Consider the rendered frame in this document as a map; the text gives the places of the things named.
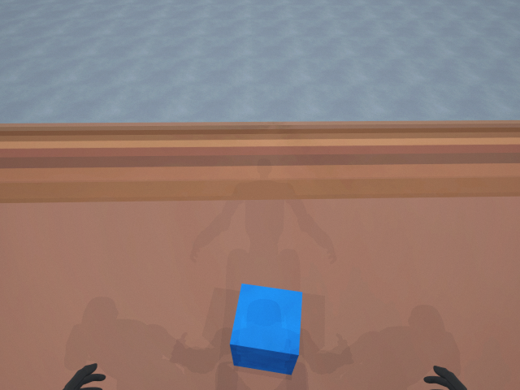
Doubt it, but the robot left hand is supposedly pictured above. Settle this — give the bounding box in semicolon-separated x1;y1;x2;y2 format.
63;363;106;390

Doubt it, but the robot right hand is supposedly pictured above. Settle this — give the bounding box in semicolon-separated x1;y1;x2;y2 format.
424;366;467;390

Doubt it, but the carton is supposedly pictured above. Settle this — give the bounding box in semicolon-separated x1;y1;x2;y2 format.
230;284;302;375

